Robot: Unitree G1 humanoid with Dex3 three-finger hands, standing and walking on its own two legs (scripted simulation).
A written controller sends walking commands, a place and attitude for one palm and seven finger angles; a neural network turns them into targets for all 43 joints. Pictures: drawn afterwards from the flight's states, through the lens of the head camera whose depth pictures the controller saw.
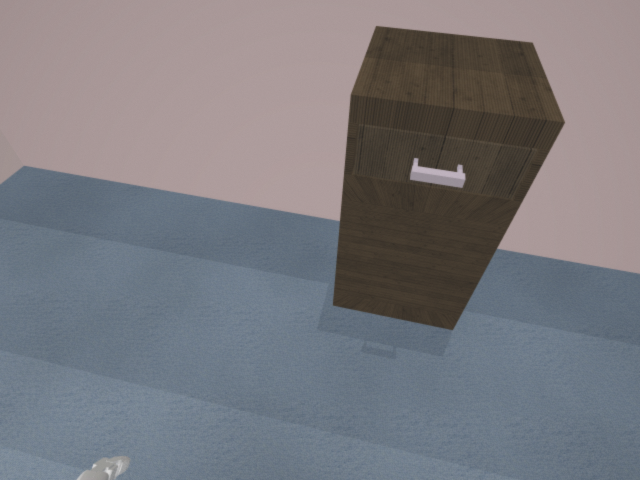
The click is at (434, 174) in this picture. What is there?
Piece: drawer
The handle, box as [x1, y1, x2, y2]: [410, 158, 464, 187]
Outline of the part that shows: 414,158 410,179 462,187 464,181 464,173 462,172 461,165 458,164 456,172 420,167 417,165 417,158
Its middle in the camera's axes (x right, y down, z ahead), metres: +0.27 -0.16 +0.91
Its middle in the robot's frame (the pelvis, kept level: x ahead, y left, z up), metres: +0.79 -0.23 -0.07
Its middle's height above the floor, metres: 0.70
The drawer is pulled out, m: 0.00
